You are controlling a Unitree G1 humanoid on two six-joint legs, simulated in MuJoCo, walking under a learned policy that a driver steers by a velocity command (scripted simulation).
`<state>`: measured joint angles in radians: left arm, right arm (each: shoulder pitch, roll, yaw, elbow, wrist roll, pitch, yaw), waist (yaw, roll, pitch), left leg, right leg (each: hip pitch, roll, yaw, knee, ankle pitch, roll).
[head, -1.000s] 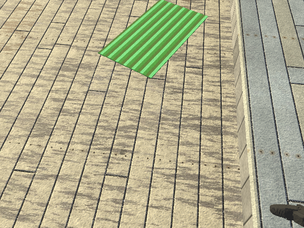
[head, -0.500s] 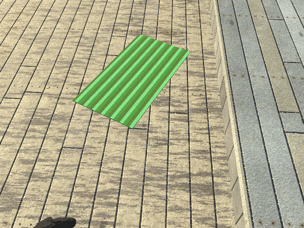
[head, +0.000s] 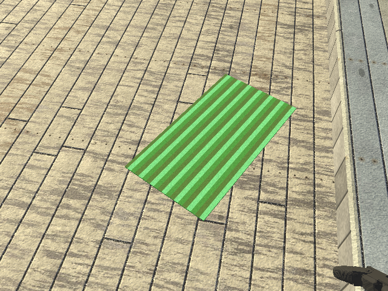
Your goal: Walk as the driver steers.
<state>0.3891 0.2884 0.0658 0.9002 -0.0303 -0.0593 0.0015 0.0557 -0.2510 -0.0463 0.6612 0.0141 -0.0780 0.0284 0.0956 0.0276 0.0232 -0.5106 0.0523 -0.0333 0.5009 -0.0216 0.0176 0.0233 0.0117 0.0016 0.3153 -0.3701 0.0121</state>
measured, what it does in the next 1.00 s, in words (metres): walks ahead, turning right: left foot, then right foot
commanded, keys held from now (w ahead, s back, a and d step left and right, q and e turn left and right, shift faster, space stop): w+e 0.54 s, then e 0.20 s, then no key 0.26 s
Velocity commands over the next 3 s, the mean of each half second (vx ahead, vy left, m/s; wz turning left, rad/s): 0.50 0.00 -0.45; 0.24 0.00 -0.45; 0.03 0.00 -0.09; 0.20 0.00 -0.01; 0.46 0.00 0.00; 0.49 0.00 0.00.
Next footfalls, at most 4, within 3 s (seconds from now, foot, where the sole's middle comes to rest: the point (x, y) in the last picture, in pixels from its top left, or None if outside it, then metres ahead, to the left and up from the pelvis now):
0.02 left None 0.18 0.13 -0.77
0.56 right None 0.43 -0.21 -0.77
1.02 left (231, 246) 0.63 -0.04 -0.77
2.28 right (311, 220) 0.76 -0.34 -0.77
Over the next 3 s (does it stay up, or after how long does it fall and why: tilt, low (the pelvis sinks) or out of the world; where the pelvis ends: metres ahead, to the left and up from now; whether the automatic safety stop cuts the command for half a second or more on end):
stays up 1.06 -0.32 0.00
